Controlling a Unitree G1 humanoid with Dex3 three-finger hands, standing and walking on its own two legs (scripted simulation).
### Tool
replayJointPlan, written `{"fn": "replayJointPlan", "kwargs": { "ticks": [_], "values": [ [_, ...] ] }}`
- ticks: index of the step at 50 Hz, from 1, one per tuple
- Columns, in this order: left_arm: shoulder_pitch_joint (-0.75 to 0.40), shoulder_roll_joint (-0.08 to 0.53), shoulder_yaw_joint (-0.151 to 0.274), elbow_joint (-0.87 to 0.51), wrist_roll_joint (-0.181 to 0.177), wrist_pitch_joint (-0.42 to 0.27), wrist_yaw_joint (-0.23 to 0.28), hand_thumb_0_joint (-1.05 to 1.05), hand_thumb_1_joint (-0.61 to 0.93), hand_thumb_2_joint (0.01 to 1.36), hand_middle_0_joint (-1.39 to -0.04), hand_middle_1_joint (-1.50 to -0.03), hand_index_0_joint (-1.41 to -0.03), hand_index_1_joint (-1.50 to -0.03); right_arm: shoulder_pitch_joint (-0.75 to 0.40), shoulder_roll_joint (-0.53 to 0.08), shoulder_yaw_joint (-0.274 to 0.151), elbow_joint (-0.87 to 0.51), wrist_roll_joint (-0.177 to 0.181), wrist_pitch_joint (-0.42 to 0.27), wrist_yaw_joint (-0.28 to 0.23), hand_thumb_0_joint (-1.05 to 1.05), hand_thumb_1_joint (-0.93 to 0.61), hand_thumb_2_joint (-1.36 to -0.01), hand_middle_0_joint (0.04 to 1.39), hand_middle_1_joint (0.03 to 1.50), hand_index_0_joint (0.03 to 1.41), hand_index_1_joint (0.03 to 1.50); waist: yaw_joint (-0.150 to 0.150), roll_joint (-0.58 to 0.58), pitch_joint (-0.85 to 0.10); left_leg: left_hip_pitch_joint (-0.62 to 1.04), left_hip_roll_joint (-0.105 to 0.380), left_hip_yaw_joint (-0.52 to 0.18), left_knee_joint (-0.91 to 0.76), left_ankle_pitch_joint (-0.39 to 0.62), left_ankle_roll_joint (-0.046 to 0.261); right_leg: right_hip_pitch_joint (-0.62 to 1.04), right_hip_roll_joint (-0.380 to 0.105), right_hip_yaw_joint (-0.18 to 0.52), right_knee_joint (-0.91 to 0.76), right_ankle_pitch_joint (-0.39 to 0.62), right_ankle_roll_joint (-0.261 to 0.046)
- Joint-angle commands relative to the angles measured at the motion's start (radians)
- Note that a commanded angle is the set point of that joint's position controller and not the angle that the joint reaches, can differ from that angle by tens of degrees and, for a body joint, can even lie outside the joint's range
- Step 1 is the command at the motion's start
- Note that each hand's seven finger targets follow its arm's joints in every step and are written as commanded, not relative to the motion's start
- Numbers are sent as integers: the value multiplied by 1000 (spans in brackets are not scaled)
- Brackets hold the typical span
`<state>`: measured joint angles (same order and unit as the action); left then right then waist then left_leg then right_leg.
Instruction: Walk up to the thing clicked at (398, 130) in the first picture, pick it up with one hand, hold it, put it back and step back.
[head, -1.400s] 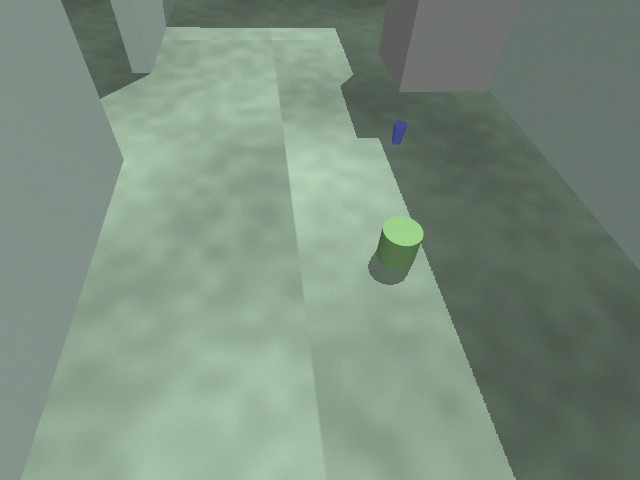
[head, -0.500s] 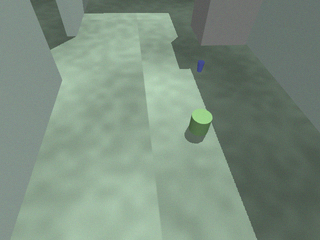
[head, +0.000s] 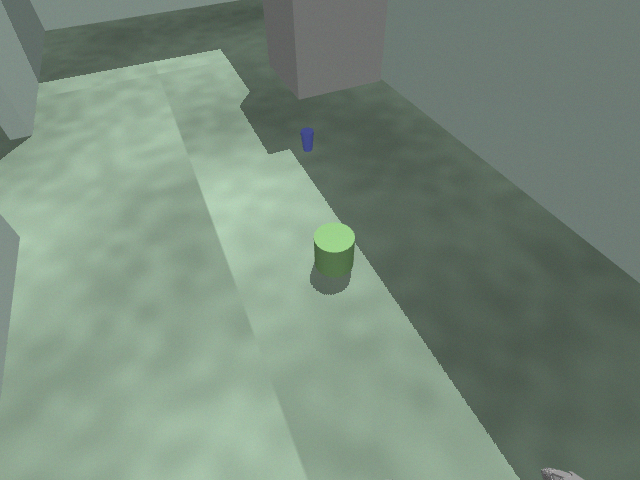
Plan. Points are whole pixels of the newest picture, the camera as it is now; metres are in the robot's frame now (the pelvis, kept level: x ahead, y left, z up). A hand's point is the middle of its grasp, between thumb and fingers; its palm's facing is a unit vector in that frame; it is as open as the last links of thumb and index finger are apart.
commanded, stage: walk up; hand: left
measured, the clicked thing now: (307, 140) +1.90 -0.01 -0.72
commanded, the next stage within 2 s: none
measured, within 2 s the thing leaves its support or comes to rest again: neither
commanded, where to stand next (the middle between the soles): +1.69 +0.38 m, yaw -94 degrees
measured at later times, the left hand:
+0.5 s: hand (149, 339) +0.41 +0.29 -0.15, palm faces -0.35 -0.83 -0.43, open 7.4 cm
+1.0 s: hand (243, 154) +0.91 +0.16 -0.12, palm faces -0.60 -0.59 -0.55, open 7.3 cm
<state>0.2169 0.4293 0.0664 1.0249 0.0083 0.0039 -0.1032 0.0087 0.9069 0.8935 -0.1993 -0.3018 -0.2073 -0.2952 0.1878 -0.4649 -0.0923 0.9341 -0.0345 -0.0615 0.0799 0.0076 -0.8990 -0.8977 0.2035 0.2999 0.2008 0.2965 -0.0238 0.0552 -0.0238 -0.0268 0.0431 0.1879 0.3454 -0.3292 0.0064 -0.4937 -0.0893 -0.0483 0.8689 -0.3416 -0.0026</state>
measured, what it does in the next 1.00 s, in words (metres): walks ahead, turning right: right foot, then left foot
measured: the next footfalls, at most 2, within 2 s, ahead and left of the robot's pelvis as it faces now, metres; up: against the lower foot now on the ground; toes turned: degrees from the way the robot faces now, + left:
right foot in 0.12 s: +0.17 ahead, -0.18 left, +0.00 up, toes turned -17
left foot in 0.54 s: +0.54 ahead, +0.11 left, +0.00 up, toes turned -22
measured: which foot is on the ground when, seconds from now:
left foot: down 0.00-0.14, up 0.16-0.52, down 0.54-1.00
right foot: up 0.00-0.10, down 0.12-0.54, up 0.56-0.96, down 0.98-1.00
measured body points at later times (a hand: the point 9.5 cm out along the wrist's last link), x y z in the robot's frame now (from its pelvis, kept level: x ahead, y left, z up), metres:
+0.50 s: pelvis +0.29 +0.03 -0.02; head +0.29 +0.01 +0.43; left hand +0.43 +0.33 -0.12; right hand +0.32 -0.33 -0.11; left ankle +0.50 +0.12 -0.72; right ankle +0.13 -0.16 -0.74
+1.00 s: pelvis +0.59 +0.03 -0.03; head +0.59 -0.01 +0.42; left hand +0.94 +0.19 -0.08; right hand +0.37 -0.21 -0.16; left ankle +0.51 +0.14 -0.72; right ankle +0.59 -0.09 -0.74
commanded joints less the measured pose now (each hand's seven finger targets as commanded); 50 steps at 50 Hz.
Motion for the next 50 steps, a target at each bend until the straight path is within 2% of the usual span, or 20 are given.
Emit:
{"fn": "replayJointPlan", "kwargs": {
  "ticks": [1, 4, 6, 7, 8, 9, 13, 21, 23, 26, 27, 28, 30, 33, 38, 44, 47, 48, 49, 50],
  "values": [
    [-148, 207, 49, -146, -5, -40, -12, 0, 900, 900, -200, -300, -200, -300, -161, -254, -66, -132, -7, -33, 10, 0, -900, -900, 200, 300, 200, 300, 12, 60, 92, -46, 244, -68, -136, -165, 137, -18, -81, -54, -112, 84, 6],
    [-67, 217, 50, -107, -17, -46, 6, 0, 900, 900, -200, -300, -200, -300, -184, -252, -64, -152, -7, -24, 18, 0, -900, -900, 200, 300, 200, 300, 68, 8, 49, -183, 197, 25, 30, -141, 137, 226, -36, -143, -161, 110, -27],
    [238, 320, 93, -21, -7, -62, 49, 0, 900, 900, -200, -300, -200, -300, -184, -217, -44, -180, -12, -15, 23, 0, -900, -900, 200, 300, 200, 300, 219, -225, -87, -486, 85, 74, 628, 76, 82, 673, 36, -65, -231, -82, -97],
    [342, 423, 117, -20, -7, -63, 76, 0, 900, 900, -200, -300, -200, -300, -184, -156, -16, -222, 10, -24, 34, 0, -900, -900, 200, 300, 200, 300, 246, -441, -67, -755, -31, 10, 864, -243, 14, 759, -177, 435, -480, -410, -182],
    [291, 440, 108, -39, -22, -55, 85, 0, 900, 900, -200, -300, -200, -300, -265, -196, -14, -255, 20, -26, 50, 0, -900, -900, 200, 300, 200, 300, 229, -391, -63, -840, -45, -223, 920, -272, -7, 701, -311, 903, -737, -580, -271],
    [187, 428, 98, -77, -21, -54, 98, 0, 900, 900, -200, -300, -200, -300, -319, -223, -14, -246, 12, -27, 53, 0, -900, -900, 200, 300, 200, 300, 181, -213, 19, -883, 29, -305, 946, -201, -13, 622, -353, 912, -770, -610, -293],
    [-8, 323, 61, -141, -31, -90, 120, 0, 900, 900, -200, -300, -200, -300, -157, -216, -9, -173, 10, -9, 58, 0, -900, -900, 200, 300, 200, 300, 14, -140, 71, -652, 102, -297, 711, -29, -4, 324, -205, 458, -687, -269, -175],
    [-20, 352, 77, -178, -19, -143, 131, 0, 900, 900, -200, -300, -200, -300, -153, -195, -31, -229, -21, 39, 102, 0, -900, -900, 200, 300, 200, 300, -26, -130, 70, -433, 86, -225, 438, 239, -47, 92, -84, 212, -649, -79, -152],
    [-79, 358, 81, -186, -4, -136, 136, 0, 900, 900, -200, -300, -200, -300, -51, -186, -47, -214, -15, 38, 98, 0, -900, -900, 200, 300, 200, 300, -92, -145, 29, -221, 73, -199, 382, 265, -34, 26, -84, 182, -569, -25, -134],
    [-109, 277, 51, -212, 16, -117, 150, 0, 900, 900, -200, -300, -200, -300, 339, -267, -107, -107, -17, 39, 62, 0, -900, -900, 200, 300, 200, 300, -276, 79, -82, 219, 44, -236, 323, 15, 1, -220, -9, 133, 35, 28, -87],
    [-69, 165, 16, -219, 13, -113, 154, 0, 900, 900, -200, -300, -200, -300, 416, -331, -122, -110, -25, 30, 36, 0, -900, -900, 200, 300, 200, 300, -292, 359, -64, 188, 208, -511, 91, -339, -17, -346, 114, 88, 373, -251, -67],
    [83, 153, 2, -219, -16, -109, 165, 0, 900, 900, -200, -300, -200, -300, 177, -403, -123, -173, 7, 18, 15, 0, -900, -900, 200, 300, 200, 300, -108, 468, -38, 57, 356, -958, -256, -554, 33, -399, 156, 113, 572, -252, -101],
    [155, 255, 18, -135, -21, -100, 159, 0, 900, 900, -200, -300, -200, -300, -85, -332, -110, -264, 16, 18, 4, 0, -900, -900, 200, 300, 200, 300, 4, 230, -13, -167, 363, -846, -252, -576, 82, -274, -2, 133, 545, -24, -84],
    [126, 324, 59, -85, -39, -74, 127, 0, 900, 900, -200, -300, -200, -300, -55, -209, -79, -247, -16, 16, 9, 0, -900, -900, 200, 300, 200, 300, -15, 192, -44, -159, 212, -420, -91, -313, 105, -179, -45, 51, 324, 54, -24],
    [-38, 283, 51, -163, -29, -51, 104, 0, 900, 900, -200, -300, -200, -300, 39, -213, -78, -241, -13, 20, 13, 0, -900, -900, 200, 300, 200, 300, -75, 80, 54, -90, 258, -308, -143, -155, 141, -195, -51, 16, 67, 59, -7],
    [-95, 245, 49, -215, -38, -45, 100, 0, 900, 900, -200, -300, -200, -300, 59, -206, -81, -282, -30, 43, 19, 0, -900, -900, 200, 300, 200, 300, -75, -23, 68, -87, 184, -93, -101, 127, 38, -36, -1, -122, -130, 174, -24],
    [202, 263, 71, -161, -39, -41, 127, 0, 900, 900, -200, -300, -200, -300, -19, -219, -91, -329, -30, 48, -1, 0, -900, -900, 200, 300, 200, 300, 98, -44, -58, -232, 127, 9, 355, 776, -45, 420, 74, -184, -277, 133, -64],
    [385, 297, 95, -119, -36, -43, 150, 0, 900, 900, -200, -300, -200, -300, -26, -204, -81, -347, -31, 49, -6, 0, -900, -900, 200, 300, 200, 300, 188, -153, -147, -353, 81, 17, 640, 677, -62, 646, 49, -123, -360, 150, -82],
    [442, 350, 116, -116, -22, -45, 178, 0, 900, 900, -200, -300, -200, -300, 14, -137, -52, -356, -37, 49, -9, 0, -900, -900, 200, 300, 200, 300, 194, -309, -117, -706, -16, -58, 835, -114, -81, 846, -149, 205, -392, 34, -155],
    [317, 411, 122, -200, -23, -46, 196, 0, 900, 900, -200, -300, -200, -300, 92, -163, -52, -366, -26, 57, -4, 0, -900, -900, 200, 300, 200, 300, 113, -210, -155, -884, -30, -234, 1031, -296, -120, 843, -381, 664, -449, -53, -296]
  ]
}}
